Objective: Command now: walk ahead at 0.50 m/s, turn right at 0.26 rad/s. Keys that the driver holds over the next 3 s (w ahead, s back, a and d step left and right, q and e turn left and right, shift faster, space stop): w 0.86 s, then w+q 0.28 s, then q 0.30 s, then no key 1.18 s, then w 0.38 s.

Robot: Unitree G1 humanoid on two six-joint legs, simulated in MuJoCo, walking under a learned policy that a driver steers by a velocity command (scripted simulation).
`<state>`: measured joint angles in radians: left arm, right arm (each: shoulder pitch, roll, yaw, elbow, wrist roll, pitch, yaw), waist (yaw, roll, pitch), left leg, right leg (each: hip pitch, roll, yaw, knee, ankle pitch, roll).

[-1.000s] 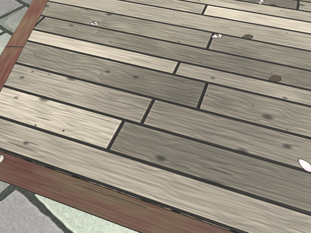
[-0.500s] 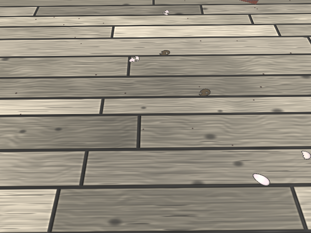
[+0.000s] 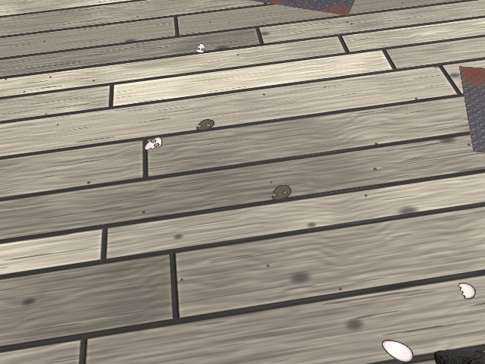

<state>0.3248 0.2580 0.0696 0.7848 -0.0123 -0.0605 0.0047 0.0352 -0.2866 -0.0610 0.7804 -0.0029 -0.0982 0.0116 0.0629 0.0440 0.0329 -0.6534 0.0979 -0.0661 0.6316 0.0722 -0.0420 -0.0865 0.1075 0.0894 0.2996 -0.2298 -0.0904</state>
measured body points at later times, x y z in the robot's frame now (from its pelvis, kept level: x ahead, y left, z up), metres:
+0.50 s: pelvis +0.29 +0.05 +0.00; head +0.32 +0.06 +0.45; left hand +0.48 +0.30 -0.10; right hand +0.30 -0.22 -0.13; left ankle +0.25 +0.14 -0.75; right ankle +0.44 -0.13 -0.69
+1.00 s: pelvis +0.57 -0.02 +0.00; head +0.59 -0.03 +0.45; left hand +0.61 +0.26 -0.12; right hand +0.72 -0.29 -0.11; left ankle +0.71 +0.16 -0.68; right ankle +0.54 -0.10 -0.75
